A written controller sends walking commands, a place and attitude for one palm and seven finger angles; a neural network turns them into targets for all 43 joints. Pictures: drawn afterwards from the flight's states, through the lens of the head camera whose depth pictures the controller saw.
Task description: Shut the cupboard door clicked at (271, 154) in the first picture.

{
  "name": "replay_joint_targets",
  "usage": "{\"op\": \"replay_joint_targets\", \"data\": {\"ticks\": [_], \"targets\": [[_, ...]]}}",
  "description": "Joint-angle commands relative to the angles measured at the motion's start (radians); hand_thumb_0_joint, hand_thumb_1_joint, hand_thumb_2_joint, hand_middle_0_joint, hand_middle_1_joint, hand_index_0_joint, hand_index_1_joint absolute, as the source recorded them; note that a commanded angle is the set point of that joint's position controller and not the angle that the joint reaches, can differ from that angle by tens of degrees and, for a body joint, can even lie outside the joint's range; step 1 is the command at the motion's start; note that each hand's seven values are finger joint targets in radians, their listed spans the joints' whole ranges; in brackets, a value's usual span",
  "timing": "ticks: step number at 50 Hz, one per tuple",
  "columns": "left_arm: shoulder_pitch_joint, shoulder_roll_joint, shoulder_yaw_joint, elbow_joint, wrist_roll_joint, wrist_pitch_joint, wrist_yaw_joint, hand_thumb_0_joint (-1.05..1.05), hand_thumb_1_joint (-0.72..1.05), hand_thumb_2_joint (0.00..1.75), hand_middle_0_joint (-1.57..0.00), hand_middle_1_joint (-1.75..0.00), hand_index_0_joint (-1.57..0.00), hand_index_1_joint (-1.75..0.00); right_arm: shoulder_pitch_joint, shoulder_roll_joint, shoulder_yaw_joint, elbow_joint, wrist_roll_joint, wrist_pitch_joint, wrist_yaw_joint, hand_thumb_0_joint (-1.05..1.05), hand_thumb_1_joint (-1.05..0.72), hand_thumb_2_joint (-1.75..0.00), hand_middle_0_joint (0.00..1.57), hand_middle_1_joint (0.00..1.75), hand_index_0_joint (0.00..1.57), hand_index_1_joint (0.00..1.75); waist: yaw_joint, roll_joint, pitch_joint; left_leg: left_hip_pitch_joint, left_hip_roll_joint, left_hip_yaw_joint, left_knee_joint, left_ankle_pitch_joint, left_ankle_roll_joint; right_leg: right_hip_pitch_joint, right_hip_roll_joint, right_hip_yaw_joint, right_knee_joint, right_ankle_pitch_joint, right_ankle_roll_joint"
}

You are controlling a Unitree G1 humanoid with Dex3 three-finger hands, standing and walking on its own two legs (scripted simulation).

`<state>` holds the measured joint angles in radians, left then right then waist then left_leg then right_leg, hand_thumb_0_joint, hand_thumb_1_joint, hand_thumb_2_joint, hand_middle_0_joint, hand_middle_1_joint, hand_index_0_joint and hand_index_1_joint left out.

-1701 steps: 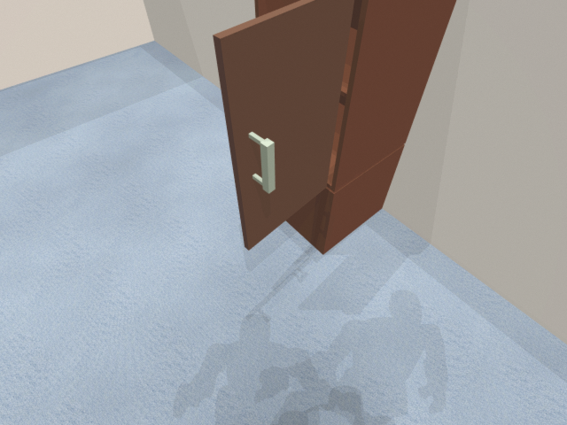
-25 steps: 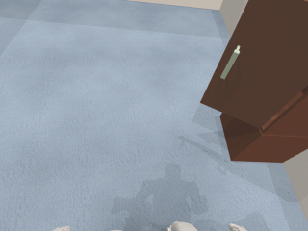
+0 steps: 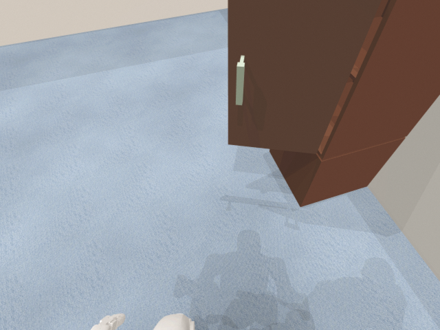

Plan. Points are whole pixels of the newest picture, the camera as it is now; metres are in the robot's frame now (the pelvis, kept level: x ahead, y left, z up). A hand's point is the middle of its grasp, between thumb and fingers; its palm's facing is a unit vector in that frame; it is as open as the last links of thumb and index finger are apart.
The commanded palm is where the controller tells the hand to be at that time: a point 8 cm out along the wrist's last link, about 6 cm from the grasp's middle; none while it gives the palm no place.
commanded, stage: turn to face it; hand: left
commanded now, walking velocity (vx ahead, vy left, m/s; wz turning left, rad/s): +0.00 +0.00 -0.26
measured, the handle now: (240, 80) +0.77 -0.04 -0.02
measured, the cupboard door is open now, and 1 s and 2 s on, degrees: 63 63 63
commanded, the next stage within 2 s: take the last steps up to it in 0.06 s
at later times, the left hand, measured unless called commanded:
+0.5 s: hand (135, 323) +0.16 +0.19 -0.16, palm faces -0.17 -0.97 -0.17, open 7.4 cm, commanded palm none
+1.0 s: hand (194, 294) +0.22 +0.08 -0.19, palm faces -0.12 -0.98 -0.15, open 7.3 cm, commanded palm none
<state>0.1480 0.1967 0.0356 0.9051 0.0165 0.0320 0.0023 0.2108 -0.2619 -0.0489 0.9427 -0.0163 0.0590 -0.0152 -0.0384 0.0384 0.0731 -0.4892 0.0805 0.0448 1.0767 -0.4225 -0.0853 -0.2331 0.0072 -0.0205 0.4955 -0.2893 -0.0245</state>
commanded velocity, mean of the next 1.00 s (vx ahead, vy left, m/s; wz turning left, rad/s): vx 0.23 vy -0.09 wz -0.11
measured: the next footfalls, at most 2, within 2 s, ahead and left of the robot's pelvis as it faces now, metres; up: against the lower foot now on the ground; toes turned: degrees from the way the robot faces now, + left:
left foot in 0.18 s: +0.07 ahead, +0.13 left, +0.00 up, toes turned +1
right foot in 0.64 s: +0.13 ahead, -0.18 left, +0.00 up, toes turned -16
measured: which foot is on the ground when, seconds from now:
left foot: up 0.00-0.16, down 0.18-0.64, up 0.66-0.98, down 1.00-1.00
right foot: down 0.00-0.18, up 0.20-0.62, down 0.64-1.00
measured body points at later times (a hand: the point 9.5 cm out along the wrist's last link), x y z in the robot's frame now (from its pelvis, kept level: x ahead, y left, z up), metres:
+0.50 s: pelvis +0.06 +0.00 +0.01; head +0.09 +0.02 +0.46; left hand +0.17 +0.24 -0.15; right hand +0.00 -0.24 -0.13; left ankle +0.03 +0.13 -0.74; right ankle +0.04 -0.15 -0.68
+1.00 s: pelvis +0.20 -0.10 -0.01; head +0.23 -0.08 +0.44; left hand +0.22 +0.13 -0.18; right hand +0.24 -0.34 -0.15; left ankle +0.28 -0.02 -0.74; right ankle +0.10 -0.17 -0.74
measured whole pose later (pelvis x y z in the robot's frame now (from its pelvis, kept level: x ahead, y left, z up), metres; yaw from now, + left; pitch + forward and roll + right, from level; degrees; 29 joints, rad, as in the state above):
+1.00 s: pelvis +0.20 -0.10 -0.01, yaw -9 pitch +0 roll -2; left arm 0.31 0.17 0.04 1.12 0.01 -0.03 0.00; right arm 0.19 -0.17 -0.03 0.99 -0.03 -0.04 0.01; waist -0.01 0.00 0.03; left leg -0.38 0.07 0.11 0.58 -0.20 0.00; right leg -0.07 0.04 -0.14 0.45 -0.39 -0.04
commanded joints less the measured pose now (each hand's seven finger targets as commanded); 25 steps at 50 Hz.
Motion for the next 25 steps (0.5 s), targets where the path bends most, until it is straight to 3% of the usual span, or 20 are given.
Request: {"op": "replay_joint_targets", "data": {"ticks": [1, 3, 4, 6, 7, 8, 9, 10, 11, 13, 15, 19, 22, 25], "targets": [[0.018, 0.207, 0.057, -0.048, 0.01, -0.02, 0.01, 0.0, 0.9, 0.9, -0.2, -0.3, -0.2, -0.3, 0.006, -0.048, -0.008, -0.065, 0.002, -0.022, -0.002, 0.0, -0.9, -0.9, 0.2, 0.3, 0.2, 0.3, 0.033, -0.177, -0.097, 0.007, -0.008, -0.001, -0.136, 0.023, 0.001, 0.069, -0.232, 0.198, -0.164, 0.41, -0.168], [0.033, 0.209, 0.063, -0.038, 0.012, -0.018, 0.01, 0.0, 0.9, 0.9, -0.2, -0.3, -0.2, -0.3, -0.01, -0.041, -0.005, -0.072, 0.005, -0.031, -0.006, 0.0, -0.9, -0.9, 0.2, 0.3, 0.2, 0.3, 0.047, -0.191, -0.1, 0.043, -0.018, 0.003, -0.258, 0.005, 0.008, 0.084, -0.24, 0.234, -0.138, 0.445, -0.177], [0.031, 0.21, 0.065, -0.031, 0.013, -0.018, 0.011, 0.0, 0.9, 0.9, -0.2, -0.3, -0.2, -0.3, 0.008, -0.038, -0.004, -0.07, 0.007, -0.036, -0.007, 0.0, -0.9, -0.9, 0.2, 0.3, 0.2, 0.3, 0.039, -0.185, -0.109, 0.072, -0.024, 0.004, -0.326, 0.017, 0.01, 0.095, -0.241, 0.239, -0.117, 0.454, -0.172], [0.016, 0.201, 0.065, -0.026, 0.003, -0.013, 0.013, 0.0, 0.9, 0.9, -0.2, -0.3, -0.2, -0.3, 0.072, -0.035, -0.001, -0.045, 0.005, -0.046, -0.014, 0.0, -0.9, -0.9, 0.2, 0.3, 0.2, 0.3, 0.013, -0.167, -0.13, 0.206, -0.043, 0.017, -0.528, 0.177, 0.016, 0.057, -0.199, 0.225, -0.047, 0.439, -0.123], [0.017, 0.18, 0.061, -0.023, -0.003, -0.01, 0.013, 0.0, 0.9, 0.9, -0.2, -0.3, -0.2, -0.3, 0.105, -0.053, -0.001, -0.031, 0.005, -0.056, -0.015, 0.0, -0.9, -0.9, 0.2, 0.3, 0.2, 0.3, -0.001, -0.132, -0.137, 0.323, -0.022, -0.004, -0.658, 0.302, 0.027, -0.008, -0.163, 0.206, 0.007, 0.38, -0.078], [0.063, 0.125, 0.05, -0.024, -0.007, -0.006, 0.011, 0.0, 0.9, 0.9, -0.2, -0.3, -0.2, -0.3, 0.125, -0.114, -0.009, -0.026, -0.005, -0.068, -0.017, 0.0, -0.9, -0.9, 0.2, 0.3, 0.2, 0.3, 0.012, 0.059, -0.169, 0.42, 0.127, -0.157, -0.698, 0.496, 0.086, -0.096, -0.061, 0.128, 0.108, 0.183, -0.017], [0.084, 0.086, 0.04, -0.023, -0.01, -0.003, 0.006, 0.0, 0.9, 0.9, -0.2, -0.3, -0.2, -0.3, 0.147, -0.177, -0.02, -0.032, -0.013, -0.065, -0.019, 0.0, -0.9, -0.9, 0.2, 0.3, 0.2, 0.3, 0.011, 0.217, -0.164, 0.417, 0.294, -0.321, -0.717, 0.592, 0.178, -0.151, 0.015, 0.029, 0.253, -0.173, 0.024], [0.054, 0.097, 0.041, -0.039, -0.001, 0.003, 0.001, 0.0, 0.9, 0.9, -0.2, -0.3, -0.2, -0.3, 0.166, -0.19, -0.024, -0.026, -0.024, -0.066, -0.032, 0.0, -0.9, -0.9, 0.2, 0.3, 0.2, 0.3, -0.017, 0.214, -0.141, 0.434, 0.362, -0.393, -0.778, 0.539, 0.235, -0.254, 0.032, 0.033, 0.453, -0.341, 0.036], [0.017, 0.106, 0.046, -0.039, 0.005, 0.009, -0.003, 0.0, 0.9, 0.9, -0.2, -0.3, -0.2, -0.3, 0.181, -0.193, -0.023, -0.02, -0.026, -0.068, -0.038, 0.0, -0.9, -0.9, 0.2, 0.3, 0.2, 0.3, -0.029, 0.205, -0.125, 0.41, 0.369, -0.41, -0.805, 0.433, 0.237, -0.312, 0.007, 0.08, 0.587, -0.316, 0.038], [0.0, 0.113, 0.056, -0.027, 0.013, 0.004, -0.026, 0.0, 0.9, 0.9, -0.2, -0.3, -0.2, -0.3, 0.133, -0.137, -0.009, -0.035, -0.026, -0.075, -0.035, 0.0, -0.9, -0.9, 0.2, 0.3, 0.2, 0.3, -0.001, 0.128, -0.051, 0.369, 0.294, -0.297, -0.829, 0.306, 0.21, -0.362, -0.027, 0.078, 0.669, -0.179, 0.042], [0.007, 0.098, 0.051, -0.013, 0.013, -0.001, -0.043, 0.0, 0.9, 0.9, -0.2, -0.3, -0.2, -0.3, 0.134, -0.12, -0.008, -0.03, -0.023, -0.09, -0.033, 0.0, -0.9, -0.9, 0.2, 0.3, 0.2, 0.3, 0.004, 0.11, -0.064, 0.414, 0.262, -0.191, -0.831, 0.342, 0.193, -0.373, -0.041, 0.051, 0.649, -0.102, 0.05], [-0.038, 0.08, 0.043, -0.013, 0.014, -0.003, -0.055, 0.0, 0.9, 0.9, -0.2, -0.3, -0.2, -0.3, 0.216, -0.111, -0.016, 0.017, -0.019, -0.103, -0.031, 0.0, -0.9, -0.9, 0.2, 0.3, 0.2, 0.3, -0.024, 0.099, -0.052, 0.481, 0.269, -0.123, -0.841, 0.398, 0.196, -0.398, -0.058, 0.016, 0.551, -0.043, 0.056], [-0.076, 0.07, 0.038, -0.022, 0.014, 0.002, -0.063, 0.0, 0.9, 0.9, -0.2, -0.3, -0.2, -0.3, 0.212, -0.128, -0.027, 0.034, -0.023, -0.1, -0.025, 0.0, -0.9, -0.9, 0.2, 0.3, 0.2, 0.3, -0.024, 0.113, -0.015, 0.431, 0.289, -0.075, -0.873, 0.267, 0.2, -0.363, -0.084, -0.001, 0.41, -0.026, 0.059], [-0.103, 0.061, 0.034, -0.022, 0.014, -0.007, -0.071, 0.0, 0.9, 0.9, -0.2, -0.3, -0.2, -0.3, 0.204, -0.141, -0.036, 0.049, -0.027, -0.097, -0.017, 0.0, -0.9, -0.9, 0.2, 0.3, 0.2, 0.3, -0.028, 0.135, -0.011, 0.379, 0.272, -0.034, -0.86, 0.22, 0.187, -0.259, -0.063, -0.053, 0.236, -0.022, 0.053]]}}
